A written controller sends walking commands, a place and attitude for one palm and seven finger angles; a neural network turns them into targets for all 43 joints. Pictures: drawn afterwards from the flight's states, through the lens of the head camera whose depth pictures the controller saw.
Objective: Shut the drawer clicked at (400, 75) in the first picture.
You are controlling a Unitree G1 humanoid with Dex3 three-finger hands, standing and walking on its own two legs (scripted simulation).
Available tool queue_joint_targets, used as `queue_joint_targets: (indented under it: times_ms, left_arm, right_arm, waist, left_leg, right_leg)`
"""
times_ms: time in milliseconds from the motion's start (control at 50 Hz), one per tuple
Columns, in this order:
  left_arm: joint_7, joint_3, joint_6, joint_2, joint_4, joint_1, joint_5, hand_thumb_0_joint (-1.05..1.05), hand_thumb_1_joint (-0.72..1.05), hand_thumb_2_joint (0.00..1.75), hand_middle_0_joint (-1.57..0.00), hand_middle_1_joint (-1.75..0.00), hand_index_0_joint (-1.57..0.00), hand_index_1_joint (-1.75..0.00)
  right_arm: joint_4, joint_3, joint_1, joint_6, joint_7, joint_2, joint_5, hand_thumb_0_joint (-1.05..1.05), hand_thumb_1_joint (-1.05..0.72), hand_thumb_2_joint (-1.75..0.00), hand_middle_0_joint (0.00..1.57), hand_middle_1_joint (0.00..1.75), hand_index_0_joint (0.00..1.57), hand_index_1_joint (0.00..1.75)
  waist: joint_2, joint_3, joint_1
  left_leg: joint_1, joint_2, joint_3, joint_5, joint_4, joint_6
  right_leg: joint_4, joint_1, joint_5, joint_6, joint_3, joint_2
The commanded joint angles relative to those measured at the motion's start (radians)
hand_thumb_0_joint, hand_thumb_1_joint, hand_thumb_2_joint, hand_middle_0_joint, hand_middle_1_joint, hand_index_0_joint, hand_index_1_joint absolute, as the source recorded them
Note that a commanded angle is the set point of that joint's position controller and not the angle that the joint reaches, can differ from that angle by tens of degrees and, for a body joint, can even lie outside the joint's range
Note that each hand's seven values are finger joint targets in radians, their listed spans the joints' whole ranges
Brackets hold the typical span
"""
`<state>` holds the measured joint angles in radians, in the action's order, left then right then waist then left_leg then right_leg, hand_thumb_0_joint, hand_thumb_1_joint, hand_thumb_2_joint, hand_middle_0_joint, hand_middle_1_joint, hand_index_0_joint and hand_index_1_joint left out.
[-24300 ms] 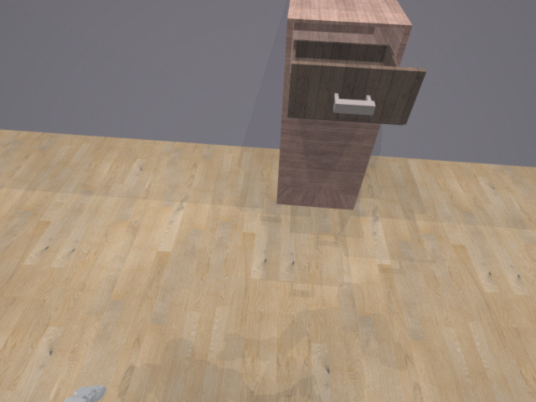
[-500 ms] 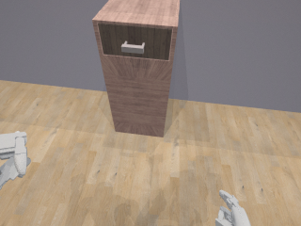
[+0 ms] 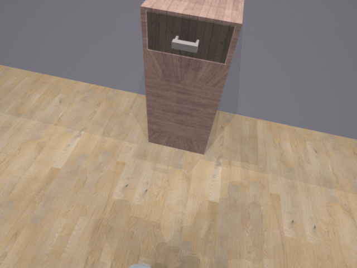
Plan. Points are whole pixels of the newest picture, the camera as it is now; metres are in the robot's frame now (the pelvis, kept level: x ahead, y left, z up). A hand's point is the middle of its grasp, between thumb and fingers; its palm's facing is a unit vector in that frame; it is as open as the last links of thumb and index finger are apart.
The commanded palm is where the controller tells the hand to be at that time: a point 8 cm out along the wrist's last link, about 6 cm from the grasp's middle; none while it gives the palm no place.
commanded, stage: let the arm hang, fingers relaxed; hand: left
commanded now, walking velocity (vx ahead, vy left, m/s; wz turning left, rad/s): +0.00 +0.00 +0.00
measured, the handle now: (186, 42) +0.91 +0.04 +0.03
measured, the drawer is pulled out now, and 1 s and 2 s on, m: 0.00 0.00 0.00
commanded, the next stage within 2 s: look to check the result in 0.66 s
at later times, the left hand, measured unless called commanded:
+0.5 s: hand out of the picture +0.01 +0.18 -0.17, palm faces +0.01 -0.98 -0.21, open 7.3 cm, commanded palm none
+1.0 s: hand out of the picture +0.00 +0.15 -0.17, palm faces +0.03 -0.98 -0.19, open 7.4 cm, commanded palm none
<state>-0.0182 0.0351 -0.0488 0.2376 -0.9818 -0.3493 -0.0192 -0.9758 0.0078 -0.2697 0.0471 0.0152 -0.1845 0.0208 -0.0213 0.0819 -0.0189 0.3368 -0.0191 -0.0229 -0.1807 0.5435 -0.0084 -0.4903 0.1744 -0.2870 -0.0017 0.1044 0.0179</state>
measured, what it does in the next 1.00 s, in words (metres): stands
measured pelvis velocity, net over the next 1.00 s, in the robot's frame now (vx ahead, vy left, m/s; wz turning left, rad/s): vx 0.01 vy -0.02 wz -0.02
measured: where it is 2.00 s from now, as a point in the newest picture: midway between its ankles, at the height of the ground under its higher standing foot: outside the picture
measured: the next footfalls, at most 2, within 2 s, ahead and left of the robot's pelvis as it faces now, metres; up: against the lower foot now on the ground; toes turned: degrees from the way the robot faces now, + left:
none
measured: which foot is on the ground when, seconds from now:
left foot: down 0.00-1.00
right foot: down 0.00-1.00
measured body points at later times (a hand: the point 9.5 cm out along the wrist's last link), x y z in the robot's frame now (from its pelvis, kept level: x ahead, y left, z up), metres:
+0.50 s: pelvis -0.01 +0.00 +0.00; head -0.01 -0.01 +0.45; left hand +0.01 +0.23 -0.15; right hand -0.02 -0.23 -0.16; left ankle +0.07 +0.11 -0.73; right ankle -0.01 -0.13 -0.73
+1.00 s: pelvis +0.01 -0.02 +0.00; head +0.03 -0.03 +0.45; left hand +0.00 +0.20 -0.15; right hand -0.01 -0.23 -0.16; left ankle +0.07 +0.11 -0.73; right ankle -0.01 -0.13 -0.73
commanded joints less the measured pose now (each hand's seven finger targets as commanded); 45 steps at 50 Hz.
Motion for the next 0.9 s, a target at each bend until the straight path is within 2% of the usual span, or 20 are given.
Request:
queue_joint_targets:
  times_ms: [0,100,140,220,300,340,380,460,540,640,680,880]
  left_arm:
    - [0.003,0.008,0.043,0.085,-0.011,-0.021,0.003,0.00,0.90,0.90,-0.48,-0.60,-0.48,-0.60]
    - [-0.002,0.002,0.050,0.084,-0.075,-0.024,0.004,0.00,0.90,0.90,-0.28,-0.39,-0.28,-0.39]
    - [-0.005,0.002,0.048,0.085,-0.091,-0.023,0.003,0.00,0.90,0.90,-0.20,-0.30,-0.20,-0.30]
    - [-0.008,0.004,0.049,0.079,-0.115,-0.028,0.004,0.00,0.90,0.90,-0.20,-0.30,-0.20,-0.30]
    - [-0.010,0.005,0.049,0.068,-0.128,-0.026,0.004,0.00,0.90,0.90,-0.20,-0.30,-0.20,-0.30]
    - [-0.011,0.006,0.049,0.063,-0.129,-0.024,0.004,0.00,0.90,0.90,-0.20,-0.30,-0.20,-0.30]
    - [-0.013,0.006,0.053,0.065,-0.131,-0.018,0.004,0.00,0.90,0.90,-0.20,-0.30,-0.20,-0.30]
    - [-0.014,0.006,0.055,0.045,-0.131,0.007,0.007,0.00,0.90,0.90,-0.20,-0.30,-0.20,-0.30]
    - [-0.016,0.006,0.054,0.029,-0.133,0.012,0.008,0.00,0.90,0.90,-0.20,-0.30,-0.20,-0.30]
    - [-0.019,0.006,0.055,0.012,-0.135,0.020,0.010,0.00,0.90,0.90,-0.20,-0.30,-0.20,-0.30]
    - [-0.020,0.007,0.056,0.013,-0.135,0.020,0.010,0.00,0.90,0.90,-0.20,-0.30,-0.20,-0.30]
    - [-0.023,0.007,0.057,-0.007,-0.144,0.009,0.010,0.00,0.90,0.90,-0.20,-0.30,-0.20,-0.30]
  right_arm:
    - [0.042,0.046,0.001,-0.029,0.013,-0.153,-0.002,0.00,-0.90,-0.90,0.20,0.30,0.20,0.30]
    - [-0.017,0.047,-0.032,-0.028,0.012,-0.136,-0.003,0.00,-0.90,-0.90,0.20,0.30,0.20,0.30]
    - [-0.035,0.048,-0.042,-0.025,0.011,-0.130,-0.003,0.00,-0.90,-0.90,0.20,0.30,0.20,0.30]
    - [-0.066,0.046,-0.052,-0.027,0.011,-0.115,-0.001,0.00,-0.90,-0.90,0.20,0.30,0.20,0.30]
    - [-0.087,0.043,-0.053,-0.030,0.012,-0.101,0.001,0.00,-0.90,-0.90,0.20,0.30,0.20,0.30]
    - [-0.093,0.041,-0.053,-0.031,0.012,-0.091,0.001,0.00,-0.90,-0.90,0.20,0.30,0.20,0.30]
    - [-0.097,0.041,-0.059,-0.034,0.012,-0.089,0.000,0.00,-0.90,-0.90,0.20,0.30,0.20,0.30]
    - [-0.113,0.034,-0.068,-0.036,0.013,-0.060,0.002,0.00,-0.90,-0.90,0.20,0.30,0.20,0.30]
    - [-0.121,0.031,-0.068,-0.039,0.016,-0.045,0.002,0.00,-0.90,-0.90,0.20,0.30,0.20,0.30]
    - [-0.126,0.030,-0.079,-0.037,0.019,-0.033,0.001,0.00,-0.90,-0.90,0.20,0.30,0.20,0.30]
    - [-0.126,0.031,-0.084,-0.038,0.020,-0.034,0.000,0.00,-0.90,-0.90,0.20,0.30,0.20,0.30]
    - [-0.136,0.031,-0.088,-0.036,0.026,-0.023,-0.003,0.00,-0.90,-0.90,0.20,0.30,0.20,0.30]
  waist:
    - [0.103,-0.058,0.019]
    - [0.012,-0.005,0.028]
    - [0.017,0.027,0.030]
    - [0.013,0.031,0.028]
    - [0.053,0.035,0.024]
    - [0.044,0.047,0.021]
    - [0.012,0.030,0.020]
    - [0.037,0.032,0.028]
    - [0.080,0.032,0.023]
    - [0.042,0.027,0.028]
    - [0.048,0.011,0.027]
    - [0.030,0.013,0.032]
  left_leg:
    - [-0.061,-0.087,-0.131,-0.246,-0.230,-0.045]
    - [-0.103,-0.074,-0.094,-0.183,-0.205,-0.040]
    - [-0.099,-0.071,-0.089,-0.197,-0.208,-0.037]
    - [-0.098,-0.069,-0.083,-0.188,-0.213,-0.038]
    - [-0.078,-0.071,-0.087,-0.191,-0.231,-0.036]
    - [-0.065,-0.068,-0.082,-0.178,-0.232,-0.034]
    - [-0.079,-0.064,-0.070,-0.128,-0.212,-0.032]
    - [-0.096,-0.061,-0.052,-0.064,-0.193,-0.024]
    - [-0.084,-0.067,-0.056,-0.029,-0.200,-0.023]
    - [-0.105,-0.064,-0.041,-0.004,-0.179,-0.016]
    - [-0.117,-0.067,-0.039,0.032,-0.167,-0.016]
    - [-0.137,-0.074,-0.027,0.079,-0.145,-0.013]
  right_leg:
    - [0.132,0.050,-0.099,-0.049,-0.085,0.047]
    - [0.176,0.125,-0.151,-0.056,-0.103,0.068]
    - [0.181,0.155,-0.187,-0.054,-0.105,0.068]
    - [0.179,0.161,-0.199,-0.055,-0.114,0.070]
    - [0.161,0.143,-0.173,-0.051,-0.111,0.065]
    - [0.162,0.136,-0.160,-0.050,-0.111,0.067]
    - [0.168,0.123,-0.144,-0.052,-0.115,0.073]
    - [0.172,0.122,-0.109,-0.051,-0.117,0.082]
    - [0.161,0.090,-0.054,-0.046,-0.109,0.076]
    - [0.174,0.091,-0.054,-0.048,-0.114,0.081]
    - [0.169,0.081,-0.028,-0.048,-0.111,0.079]
    - [0.173,0.075,0.008,-0.046,-0.107,0.078]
